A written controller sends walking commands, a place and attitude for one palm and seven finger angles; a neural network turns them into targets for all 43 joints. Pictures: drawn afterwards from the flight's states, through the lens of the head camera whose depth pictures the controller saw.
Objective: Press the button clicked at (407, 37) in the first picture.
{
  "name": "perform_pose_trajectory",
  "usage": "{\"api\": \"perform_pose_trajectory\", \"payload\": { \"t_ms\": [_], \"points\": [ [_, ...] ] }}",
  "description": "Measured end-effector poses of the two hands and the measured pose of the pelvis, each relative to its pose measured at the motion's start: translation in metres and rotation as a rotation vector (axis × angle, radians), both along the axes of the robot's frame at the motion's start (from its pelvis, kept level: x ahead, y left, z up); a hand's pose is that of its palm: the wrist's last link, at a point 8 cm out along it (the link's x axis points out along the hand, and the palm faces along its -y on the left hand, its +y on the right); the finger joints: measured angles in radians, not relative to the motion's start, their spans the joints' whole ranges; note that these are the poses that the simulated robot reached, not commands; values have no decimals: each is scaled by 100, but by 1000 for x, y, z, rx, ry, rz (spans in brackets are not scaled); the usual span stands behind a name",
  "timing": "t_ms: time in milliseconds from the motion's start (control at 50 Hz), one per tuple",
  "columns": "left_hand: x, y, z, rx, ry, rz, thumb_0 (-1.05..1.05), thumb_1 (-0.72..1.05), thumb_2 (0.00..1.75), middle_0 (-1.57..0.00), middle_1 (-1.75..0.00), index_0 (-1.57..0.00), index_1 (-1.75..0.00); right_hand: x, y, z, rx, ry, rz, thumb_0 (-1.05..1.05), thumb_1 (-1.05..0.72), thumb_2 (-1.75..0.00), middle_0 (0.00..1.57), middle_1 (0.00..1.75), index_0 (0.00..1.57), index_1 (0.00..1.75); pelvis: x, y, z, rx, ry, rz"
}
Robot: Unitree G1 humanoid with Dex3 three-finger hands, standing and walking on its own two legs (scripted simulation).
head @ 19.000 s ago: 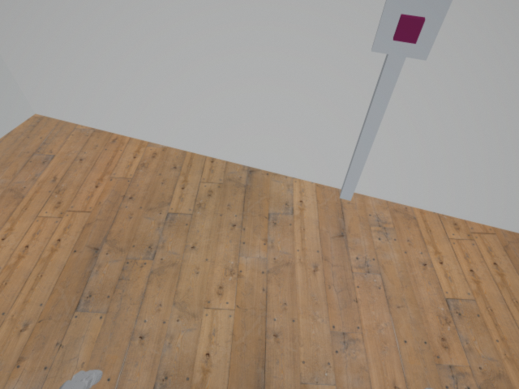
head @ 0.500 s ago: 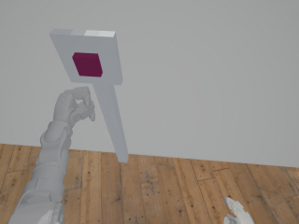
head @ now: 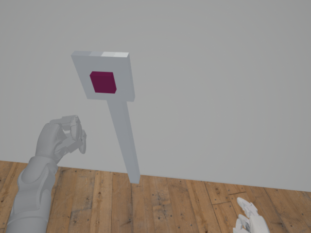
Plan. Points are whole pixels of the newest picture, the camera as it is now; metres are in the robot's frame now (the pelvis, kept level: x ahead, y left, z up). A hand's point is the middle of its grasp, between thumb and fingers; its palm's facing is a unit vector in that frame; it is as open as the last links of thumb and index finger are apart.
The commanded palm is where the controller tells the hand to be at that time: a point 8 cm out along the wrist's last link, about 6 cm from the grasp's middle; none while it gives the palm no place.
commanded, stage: draw the hand back to the body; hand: left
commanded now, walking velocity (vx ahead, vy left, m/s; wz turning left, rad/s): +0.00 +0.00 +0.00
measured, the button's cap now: (104, 82) +0.55 +0.21 +0.11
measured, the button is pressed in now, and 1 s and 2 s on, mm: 0 0 0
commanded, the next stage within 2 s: step back with the hand held close in 0.96 s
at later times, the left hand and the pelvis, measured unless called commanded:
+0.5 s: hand (47, 158) +0.23 +0.24 +0.16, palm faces +0.35 -0.87 -0.35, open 3.1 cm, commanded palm +0.17 +0.28 +0.17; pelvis +0.02 +0.01 +0.02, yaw +0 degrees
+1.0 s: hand (24, 173) +0.19 +0.25 +0.17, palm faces +0.42 -0.83 -0.38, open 3.1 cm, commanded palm +0.13 +0.29 +0.19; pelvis +0.01 +0.01 +0.01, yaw +0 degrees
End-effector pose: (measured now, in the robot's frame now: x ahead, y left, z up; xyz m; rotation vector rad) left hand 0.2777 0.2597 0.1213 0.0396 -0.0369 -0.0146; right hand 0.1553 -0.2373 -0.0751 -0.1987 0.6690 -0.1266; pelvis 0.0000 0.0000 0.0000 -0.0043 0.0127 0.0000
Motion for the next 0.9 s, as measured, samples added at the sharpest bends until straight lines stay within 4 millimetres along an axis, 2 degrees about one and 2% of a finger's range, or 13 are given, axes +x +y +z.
{"api": "perform_pose_trajectory", "payload": {
  "t_ms": [120,220,440,720,900],
  "points": [
    [-31,2,15,175,-29,193,1,89,90,-130,-150,-130,-150,25,11,17,-15,-64,48,2,-90,-89,20,30,20,30,-1,0,8,-2,-40,2],
    [-52,5,19,224,-36,291,1,89,90,-130,-150,-130,-150,34,21,19,-18,-39,82,1,-90,-89,20,30,20,30,2,2,13,-2,-65,6],
    [-81,15,44,317,-80,354,1,89,90,-130,-150,-130,-150,34,37,9,16,17,102,2,-90,-89,20,30,20,30,15,8,16,-6,-92,2],
    [-126,28,66,415,-112,414,1,89,90,-130,-150,-130,-150,37,36,13,5,-7,89,2,-90,-89,20,30,20,30,19,13,15,-13,-98,-1],
    [-135,32,64,396,-121,444,1,89,90,-130,-150,-131,-150,38,40,17,-5,-32,104,2,-90,-89,20,30,20,30,12,14,14,-12,-109,5]
  ]
}}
